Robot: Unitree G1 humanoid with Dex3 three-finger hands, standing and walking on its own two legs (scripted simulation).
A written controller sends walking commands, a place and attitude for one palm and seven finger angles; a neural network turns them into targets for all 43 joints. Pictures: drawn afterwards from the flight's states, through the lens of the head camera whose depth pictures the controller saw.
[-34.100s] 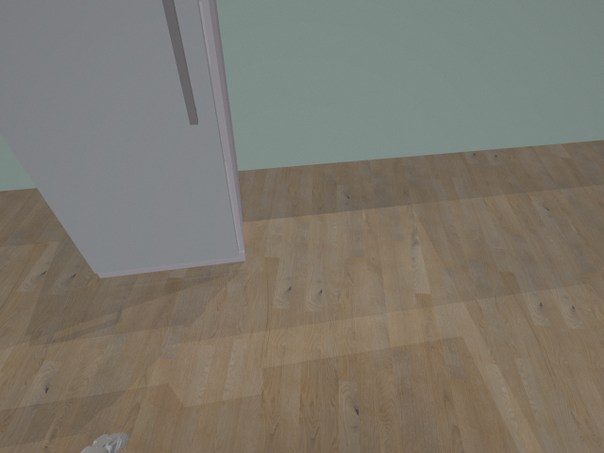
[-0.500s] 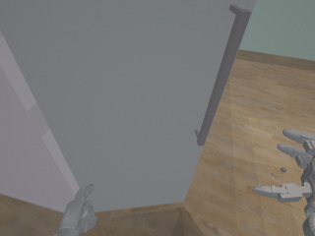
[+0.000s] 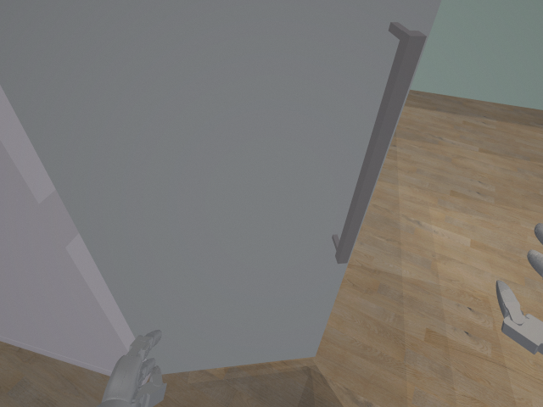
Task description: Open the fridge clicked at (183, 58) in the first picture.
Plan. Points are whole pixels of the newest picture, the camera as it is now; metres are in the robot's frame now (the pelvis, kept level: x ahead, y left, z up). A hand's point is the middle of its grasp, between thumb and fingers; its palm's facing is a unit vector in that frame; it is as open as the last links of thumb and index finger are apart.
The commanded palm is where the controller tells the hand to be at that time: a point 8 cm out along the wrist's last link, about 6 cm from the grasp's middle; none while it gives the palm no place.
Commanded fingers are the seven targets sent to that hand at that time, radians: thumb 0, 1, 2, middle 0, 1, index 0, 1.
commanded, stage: draw the hand back to the body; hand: right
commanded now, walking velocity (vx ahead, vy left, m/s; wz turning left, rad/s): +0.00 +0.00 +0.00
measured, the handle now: (362, 169) +0.43 -0.15 +0.16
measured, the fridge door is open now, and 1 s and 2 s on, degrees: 68 68 68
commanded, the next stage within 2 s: step back with the hand held close in 0.40 s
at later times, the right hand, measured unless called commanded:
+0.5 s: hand (519, 312) +0.19 -0.27 +0.15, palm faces +0.48 +0.80 -0.36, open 7.5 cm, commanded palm +0.14 -0.29 +0.17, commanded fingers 0.00 -0.90 -0.90 0.20 0.30 0.20 0.30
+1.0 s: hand out of the picture +0.15 -0.29 +0.16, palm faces +0.39 +0.79 -0.47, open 7.4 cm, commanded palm +0.09 -0.32 +0.17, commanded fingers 0.00 -0.90 -0.90 0.20 0.30 0.20 0.30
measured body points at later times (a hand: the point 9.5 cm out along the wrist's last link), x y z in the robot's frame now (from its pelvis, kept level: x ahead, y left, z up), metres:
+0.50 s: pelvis +0.00 +0.01 +0.00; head -0.03 +0.02 +0.45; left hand +0.20 +0.22 -0.08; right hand +0.16 -0.31 +0.17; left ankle -0.02 +0.12 -0.74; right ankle +0.01 -0.10 -0.74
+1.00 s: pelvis -0.05 -0.02 -0.01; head -0.04 -0.03 +0.44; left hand +0.13 +0.22 -0.08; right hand +0.12 -0.33 +0.18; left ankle -0.02 +0.12 -0.74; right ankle +0.01 -0.10 -0.74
